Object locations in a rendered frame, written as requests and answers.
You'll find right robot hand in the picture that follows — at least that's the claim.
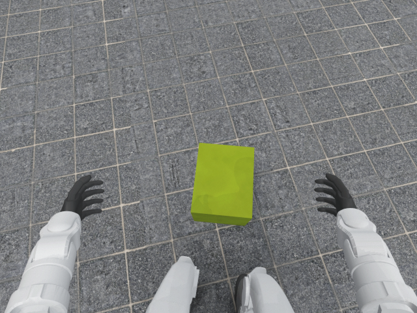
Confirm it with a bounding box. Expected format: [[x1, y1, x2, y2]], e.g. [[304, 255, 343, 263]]
[[314, 173, 357, 217]]

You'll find robot right shin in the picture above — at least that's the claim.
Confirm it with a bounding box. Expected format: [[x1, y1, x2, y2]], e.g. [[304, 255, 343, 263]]
[[240, 267, 266, 313]]

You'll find carton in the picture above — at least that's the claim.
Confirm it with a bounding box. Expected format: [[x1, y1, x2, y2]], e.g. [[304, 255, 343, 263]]
[[191, 143, 254, 226]]

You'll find left robot hand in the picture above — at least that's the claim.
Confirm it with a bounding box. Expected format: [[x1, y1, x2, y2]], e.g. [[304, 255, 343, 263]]
[[60, 175, 104, 221]]

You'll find robot right thigh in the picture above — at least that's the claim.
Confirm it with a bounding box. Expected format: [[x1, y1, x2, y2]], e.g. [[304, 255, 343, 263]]
[[243, 273, 295, 313]]

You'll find robot left forearm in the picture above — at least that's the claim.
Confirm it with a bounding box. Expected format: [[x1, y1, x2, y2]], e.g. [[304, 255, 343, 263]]
[[4, 211, 81, 313]]

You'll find robot right forearm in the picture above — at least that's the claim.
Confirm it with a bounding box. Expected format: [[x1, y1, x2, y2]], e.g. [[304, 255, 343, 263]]
[[336, 208, 417, 313]]

